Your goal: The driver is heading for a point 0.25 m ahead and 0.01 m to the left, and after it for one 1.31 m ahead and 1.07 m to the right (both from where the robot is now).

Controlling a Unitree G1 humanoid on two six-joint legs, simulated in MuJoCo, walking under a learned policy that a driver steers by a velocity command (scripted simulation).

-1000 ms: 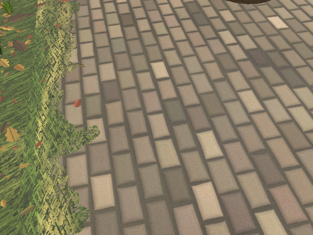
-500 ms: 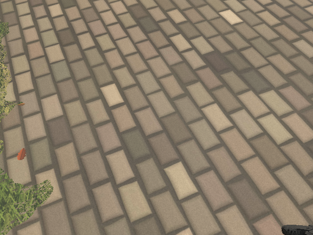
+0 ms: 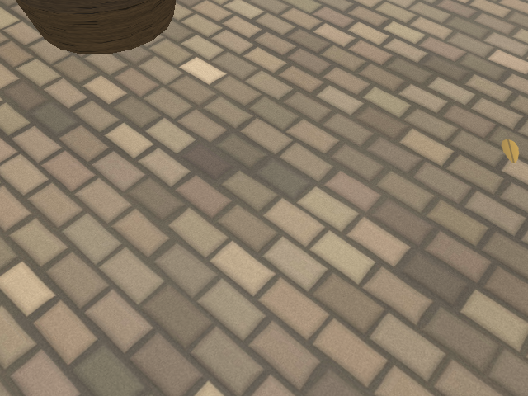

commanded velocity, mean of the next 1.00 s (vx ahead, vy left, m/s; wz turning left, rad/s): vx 0.12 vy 0.00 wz -0.59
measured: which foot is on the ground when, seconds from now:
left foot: down 0.00-0.18, up 0.20-0.64, down 0.66-1.00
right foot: up 0.00-0.16, down 0.18-0.66, up 0.68-1.00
